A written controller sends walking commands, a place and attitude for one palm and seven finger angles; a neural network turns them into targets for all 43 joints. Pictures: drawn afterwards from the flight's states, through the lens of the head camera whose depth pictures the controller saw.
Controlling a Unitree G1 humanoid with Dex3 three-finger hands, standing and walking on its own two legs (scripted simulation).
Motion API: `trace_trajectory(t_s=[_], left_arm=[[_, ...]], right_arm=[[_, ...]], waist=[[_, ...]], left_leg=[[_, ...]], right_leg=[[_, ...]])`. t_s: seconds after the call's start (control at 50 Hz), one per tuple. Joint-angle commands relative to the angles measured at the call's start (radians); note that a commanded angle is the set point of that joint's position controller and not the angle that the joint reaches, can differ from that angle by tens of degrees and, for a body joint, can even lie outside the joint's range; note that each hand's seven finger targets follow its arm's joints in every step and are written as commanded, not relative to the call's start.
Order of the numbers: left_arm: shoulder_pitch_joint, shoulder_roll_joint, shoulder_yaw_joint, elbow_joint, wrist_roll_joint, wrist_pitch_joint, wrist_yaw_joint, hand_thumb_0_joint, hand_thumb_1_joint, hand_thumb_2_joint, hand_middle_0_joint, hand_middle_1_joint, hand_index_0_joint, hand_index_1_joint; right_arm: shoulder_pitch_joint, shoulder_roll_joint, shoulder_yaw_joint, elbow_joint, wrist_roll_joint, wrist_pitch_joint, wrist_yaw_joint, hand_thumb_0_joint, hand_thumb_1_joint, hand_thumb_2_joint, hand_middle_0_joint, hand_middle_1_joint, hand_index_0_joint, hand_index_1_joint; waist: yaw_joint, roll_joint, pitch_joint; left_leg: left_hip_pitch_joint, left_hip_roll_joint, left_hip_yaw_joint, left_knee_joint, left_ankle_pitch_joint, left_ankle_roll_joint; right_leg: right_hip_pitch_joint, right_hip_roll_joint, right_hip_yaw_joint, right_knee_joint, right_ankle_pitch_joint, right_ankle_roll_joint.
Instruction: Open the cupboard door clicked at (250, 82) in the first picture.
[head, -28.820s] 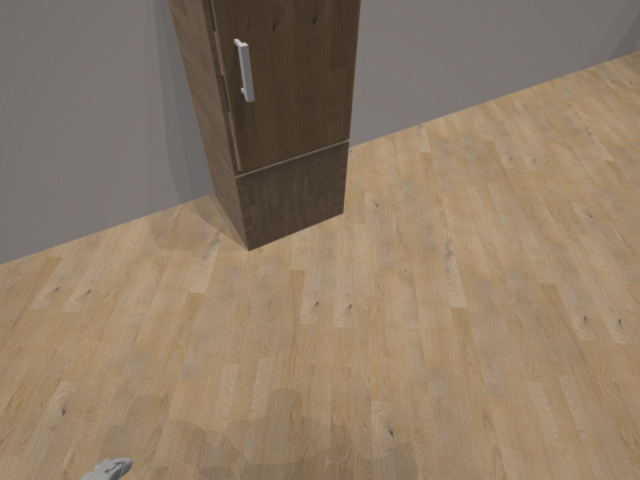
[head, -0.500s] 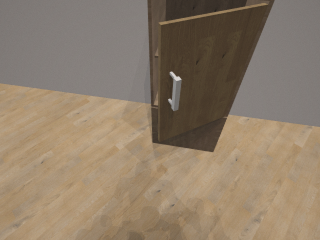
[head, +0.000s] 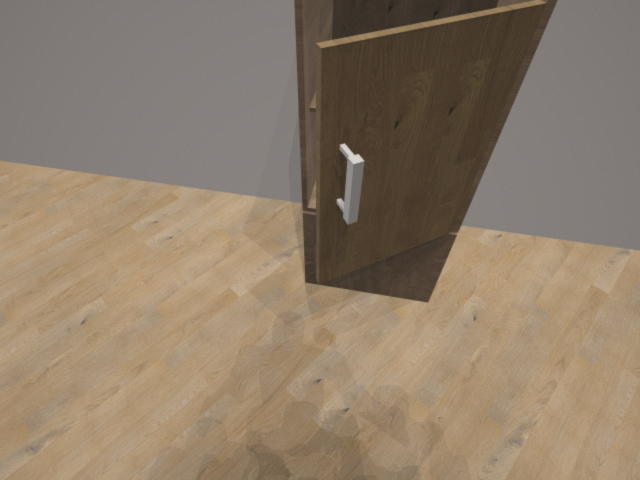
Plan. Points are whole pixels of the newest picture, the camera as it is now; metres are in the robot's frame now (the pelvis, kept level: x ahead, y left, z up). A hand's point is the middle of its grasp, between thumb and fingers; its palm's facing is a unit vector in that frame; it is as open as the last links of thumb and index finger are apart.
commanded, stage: walk to a spot facing it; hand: left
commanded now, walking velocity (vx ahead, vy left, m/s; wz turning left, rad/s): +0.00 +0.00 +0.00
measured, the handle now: (347, 185) +0.61 -0.01 -0.01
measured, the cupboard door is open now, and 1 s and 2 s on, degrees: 36 36 36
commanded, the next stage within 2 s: none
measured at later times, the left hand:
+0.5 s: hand out of the picture +0.08 +0.19 -0.18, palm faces -0.13 -0.96 -0.26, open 7.4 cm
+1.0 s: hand out of the picture +0.12 +0.16 -0.19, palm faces -0.34 -0.91 -0.23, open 7.4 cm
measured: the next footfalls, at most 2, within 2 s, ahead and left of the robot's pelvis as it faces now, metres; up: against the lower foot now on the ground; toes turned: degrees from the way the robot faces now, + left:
left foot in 0.98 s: +0.07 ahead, +0.10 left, +0.00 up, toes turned -25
right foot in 1.28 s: -0.03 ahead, -0.16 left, +0.00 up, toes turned -38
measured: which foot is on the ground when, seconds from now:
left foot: down 0.00-0.56, up 0.58-0.96, down 0.98-1.00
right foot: down 0.00-0.98, up 1.00-1.00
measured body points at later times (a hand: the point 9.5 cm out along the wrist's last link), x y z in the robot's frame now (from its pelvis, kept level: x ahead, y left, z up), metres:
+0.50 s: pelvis +0.00 -0.02 -0.02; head +0.03 -0.03 +0.43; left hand +0.09 +0.24 -0.16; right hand +0.02 -0.27 -0.17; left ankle -0.01 +0.09 -0.75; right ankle -0.02 -0.11 -0.72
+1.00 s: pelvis -0.01 -0.01 -0.02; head +0.05 -0.02 +0.43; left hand +0.13 +0.21 -0.17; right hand +0.01 -0.30 -0.14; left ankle +0.03 +0.11 -0.75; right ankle -0.01 -0.14 -0.74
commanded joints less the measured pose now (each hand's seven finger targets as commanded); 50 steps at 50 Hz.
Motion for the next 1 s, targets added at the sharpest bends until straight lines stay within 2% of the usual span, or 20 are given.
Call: trace_trajectory(t_s=[0.0,0.14,0.2,0.28,0.34,0.38,0.42,0.5,0.52,0.54,0.56,0.6,0.64,0.7,0.82,0.9,0.92,0.94,0.96,0.98], left_arm=[[-0.022,0.196,0.039,-0.055,-0.004,-0.023,0.013,0.0,0.9,0.9,-0.2,-0.3,-0.2,-0.3],[-0.034,0.206,0.043,-0.067,-0.005,-0.02,0.012,0.0,0.9,0.9,-0.2,-0.3,-0.2,-0.3],[0.019,0.106,0.034,-0.066,-0.006,0.009,0.018,0.0,0.9,0.9,-0.2,-0.3,-0.2,-0.3],[0.039,0.112,0.053,-0.111,-0.001,0.035,0.013,0.0,0.9,0.9,-0.2,-0.3,-0.2,-0.3],[0.036,0.095,0.062,-0.16,0.002,0.051,0.003,0.0,0.9,0.9,-0.2,-0.3,-0.2,-0.3],[0.026,0.07,0.068,-0.194,0.003,0.066,-0.003,0.0,0.9,0.9,-0.2,-0.3,-0.2,-0.3],[0.021,0.054,0.078,-0.22,0.003,0.077,-0.007,0.0,0.9,0.9,-0.2,-0.3,-0.2,-0.3],[0.156,0.023,0.089,-0.218,0.005,0.07,-0.021,0.0,0.9,0.9,-0.2,-0.3,-0.2,-0.3],[0.222,0.048,0.098,-0.2,0.008,0.062,-0.019,0.0,0.9,0.9,-0.2,-0.3,-0.2,-0.3],[0.251,0.15,0.118,-0.202,0.022,0.047,-0.004,0.0,0.9,0.9,-0.2,-0.3,-0.2,-0.3],[0.261,0.208,0.125,-0.213,0.009,0.044,0.007,0.0,0.9,0.9,-0.2,-0.3,-0.2,-0.3],[0.168,0.164,0.126,-0.249,0.004,0.049,0.014,0.0,0.9,0.9,-0.2,-0.3,-0.2,-0.3],[0.111,0.119,0.118,-0.266,0.009,0.039,0.021,0.0,0.9,0.9,-0.2,-0.3,-0.2,-0.3],[0.146,0.111,0.118,-0.26,0.01,0.032,0.021,0.0,0.9,0.9,-0.2,-0.3,-0.2,-0.3],[0.173,0.124,0.126,-0.253,0.015,0.045,0.011,0.0,0.9,0.9,-0.2,-0.3,-0.2,-0.3],[0.104,0.11,0.124,-0.272,0.006,0.054,0.009,0.0,0.9,0.9,-0.2,-0.3,-0.2,-0.3],[0.088,0.076,0.115,-0.286,-0.002,0.056,0.006,0.0,0.9,0.9,-0.2,-0.3,-0.2,-0.3],[0.096,0.017,0.1,-0.308,-0.015,0.056,-0.006,0.0,0.9,0.9,-0.2,-0.3,-0.2,-0.3],[0.07,0.03,0.1,-0.324,-0.006,0.052,-0.012,0.0,0.9,0.9,-0.2,-0.3,-0.2,-0.3],[0.029,0.064,0.108,-0.342,0.002,0.053,-0.02,0.0,0.9,0.9,-0.2,-0.3,-0.2,-0.3]], right_arm=[[-0.024,-0.186,-0.031,-0.051,-0.003,-0.02,-0.016,0.0,-0.9,-0.9,0.2,0.3,0.2,0.3],[-0.024,-0.2,-0.035,-0.058,-0.006,-0.02,-0.02,0.0,-0.9,-0.9,0.2,0.3,0.2,0.3],[0.05,-0.085,-0.02,-0.052,-0.008,-0.002,-0.026,0.0,-0.9,-0.9,0.2,0.3,0.2,0.3],[0.077,-0.103,-0.044,-0.096,-0.008,0.017,-0.039,0.0,-0.9,-0.9,0.2,0.3,0.2,0.3],[0.095,-0.127,-0.064,-0.133,-0.013,0.023,-0.047,0.0,-0.9,-0.9,0.2,0.3,0.2,0.3],[0.104,-0.137,-0.074,-0.148,-0.018,0.017,-0.049,0.0,-0.9,-0.9,0.2,0.3,0.2,0.3],[0.095,-0.125,-0.074,-0.168,-0.023,0.012,-0.053,0.0,-0.9,-0.9,0.2,0.3,0.2,0.3],[0.008,-0.119,-0.081,-0.216,-0.023,0.014,-0.047,0.0,-0.9,-0.9,0.2,0.3,0.2,0.3],[-0.008,-0.112,-0.084,-0.225,-0.014,0.019,-0.046,0.0,-0.9,-0.9,0.2,0.3,0.2,0.3],[0.013,-0.041,-0.08,-0.252,0.001,0.025,-0.042,0.0,-0.9,-0.9,0.2,0.3,0.2,0.3],[-0.007,-0.03,-0.075,-0.278,0.003,0.037,-0.035,0.0,-0.9,-0.9,0.2,0.3,0.2,0.3],[-0.019,-0.023,-0.081,-0.27,0.002,0.042,-0.022,0.0,-0.9,-0.9,0.2,0.3,0.2,0.3],[-0.017,-0.023,-0.081,-0.263,-0.002,0.038,-0.025,0.0,-0.9,-0.9,0.2,0.3,0.2,0.3],[0.01,0.02,-0.073,-0.257,0.003,0.036,-0.024,0.0,-0.9,-0.9,0.2,0.3,0.2,0.3],[-0.009,0.019,-0.073,-0.289,0.013,0.025,-0.035,0.0,-0.9,-0.9,0.2,0.3,0.2,0.3],[0.101,0.001,-0.073,-0.261,0.018,0.012,-0.046,0.0,-0.9,-0.9,0.2,0.3,0.2,0.3],[0.137,-0.043,-0.079,-0.251,0.014,0.002,-0.055,0.0,-0.9,-0.9,0.2,0.3,0.2,0.3],[0.133,-0.14,-0.098,-0.261,-0.004,-0.006,-0.06,0.0,-0.9,-0.9,0.2,0.3,0.2,0.3],[0.138,-0.177,-0.104,-0.282,-0.009,-0.001,-0.061,0.0,-0.9,-0.9,0.2,0.3,0.2,0.3],[0.113,-0.171,-0.096,-0.293,-0.019,0.001,-0.064,0.0,-0.9,-0.9,0.2,0.3,0.2,0.3]], waist=[[-0.001,-0.014,-0.095],[-0.005,-0.005,-0.102],[-0.01,0.002,-0.118],[-0.014,0.008,-0.087],[-0.017,0.063,-0.059],[-0.016,0.154,-0.02],[-0.003,0.136,0.005],[0.07,0.086,-0.035],[0.103,-0.018,-0.051],[0.096,-0.363,-0.058],[0.115,-0.416,-0.046],[0.063,-0.186,0.021],[0.03,-0.154,-0.003],[0.028,-0.082,-0.111],[0.046,-0.17,-0.109],[-0.017,-0.151,-0.132],[-0.037,-0.055,-0.136],[-0.034,0.238,-0.113],[-0.037,0.305,-0.099],[-0.033,0.194,-0.057]], left_leg=[[0.016,0.151,-0.129,-0.042,0.197,-0.004],[0.046,0.161,-0.108,-0.023,0.235,-0.008],[0.053,0.167,-0.055,0.047,0.277,-0.024],[0.057,0.194,-0.026,0.095,0.258,-0.015],[0.065,0.271,-0.076,0.072,0.249,0.032],[0.042,0.394,-0.15,0.011,0.319,0.128],[-0.015,0.442,-0.15,0.013,0.331,0.168],[-0.129,0.356,0.01,0.177,0.258,0.07],[-0.194,0.285,0.056,0.322,0.125,0.015],[-0.353,0.103,0.159,0.565,-0.261,-0.065],[-0.414,0.036,0.058,0.79,-0.482,-0.073],[-0.47,0.088,-0.044,0.902,-0.361,-0.064],[-0.46,0.104,-0.065,0.885,-0.272,-0.077],[-0.38,0.079,-0.037,0.739,-0.253,-0.087],[-0.326,0.039,-0.033,0.519,-0.269,-0.08],[-0.078,0.028,-0.035,0.186,-0.113,-0.068],[0.07,0.112,-0.111,0.062,-0.104,-0.044],[0.156,0.358,-0.377,-0.061,-0.137,0.035],[0.077,0.524,-0.477,-0.079,-0.028,0.125],[-0.038,0.529,-0.439,-0.06,0.066,0.179]], right_leg=[[0.033,-0.13,0.119,-0.035,0.17,-0.03],[0.026,-0.126,0.134,-0.023,0.232,-0.036],[-0.001,-0.125,0.146,0.047,0.32,-0.026],[-0.094,-0.095,0.163,0.134,0.319,-0.029],[-0.207,-0.035,0.138,0.275,0.168,-0.016],[-0.306,0.008,0.091,0.516,-0.267,0.003],[-0.325,-0.026,0.119,0.635,-0.357,0.006],[-0.105,-0.027,0.046,0.392,-0.184,0.001],[-0.015,-0.041,0.101,0.218,0.008,-0.014],[0.033,-0.253,0.467,0.013,0.198,-0.09],[-0.016,-0.366,0.642,-0.067,0.292,-0.185],[-0.131,-0.307,0.612,-0.091,-0.151,-0.235],[-0.122,-0.25,0.542,-0.042,-0.017,-0.203],[-0.046,-0.201,0.468,0.008,0.142,-0.191],[-0.019,-0.166,0.516,0.024,0.183,-0.185],[-0.159,-0.112,0.508,0.095,0.154,-0.105],[-0.307,-0.043,0.445,0.163,0.042,-0.056],[-0.503,0.091,0.275,0.357,-0.217,0.005],[-0.512,0.067,0.143,0.573,-0.422,0.045],[-0.484,0.025,0.151,0.703,-0.401,0.058]])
